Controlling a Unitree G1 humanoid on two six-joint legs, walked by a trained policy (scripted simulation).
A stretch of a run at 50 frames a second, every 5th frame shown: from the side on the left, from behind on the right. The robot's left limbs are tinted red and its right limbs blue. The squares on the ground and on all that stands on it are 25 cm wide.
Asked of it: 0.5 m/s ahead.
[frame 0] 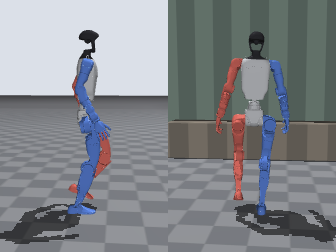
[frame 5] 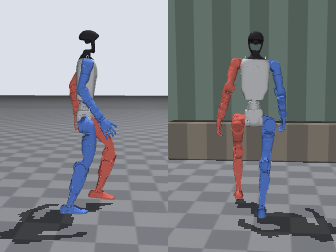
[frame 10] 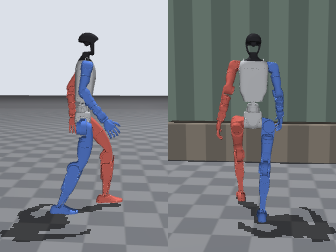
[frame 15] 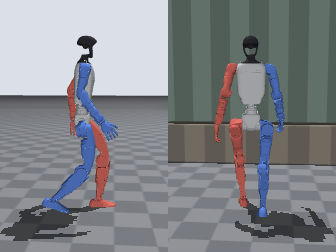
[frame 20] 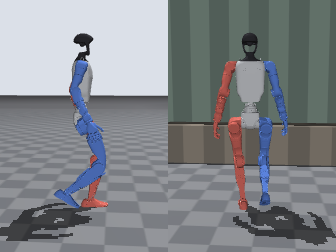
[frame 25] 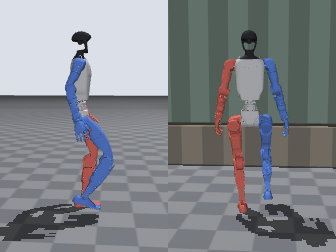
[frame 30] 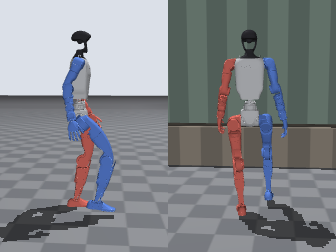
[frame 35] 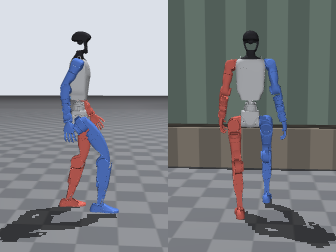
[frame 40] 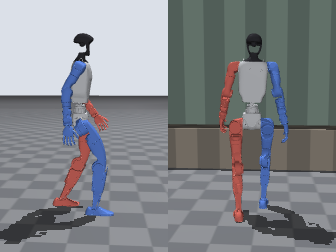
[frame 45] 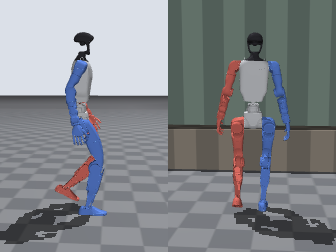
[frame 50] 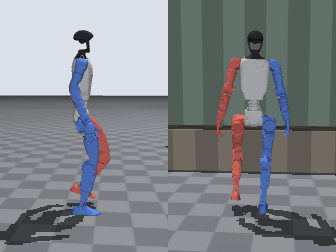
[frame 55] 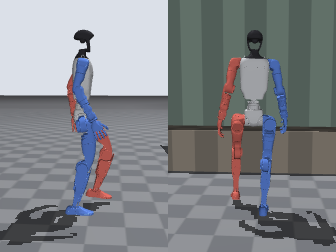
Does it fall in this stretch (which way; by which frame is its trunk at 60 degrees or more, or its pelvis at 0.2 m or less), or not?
no
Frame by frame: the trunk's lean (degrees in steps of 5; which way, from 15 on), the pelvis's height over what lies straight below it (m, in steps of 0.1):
0: 5, 0.8
5: 5, 0.8
10: 5, 0.8
15: 5, 0.7
20: 0, 0.8
25: 0, 0.8
30: 0, 0.8
35: 0, 0.8
40: 5, 0.8
45: 5, 0.8
50: 0, 0.8
55: 0, 0.8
